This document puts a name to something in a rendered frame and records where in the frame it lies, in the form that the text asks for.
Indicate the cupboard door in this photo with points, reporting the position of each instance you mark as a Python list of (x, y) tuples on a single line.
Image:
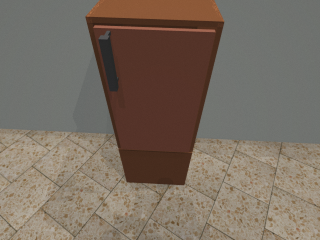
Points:
[(161, 75)]

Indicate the handle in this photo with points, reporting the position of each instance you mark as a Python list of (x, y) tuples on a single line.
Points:
[(108, 61)]

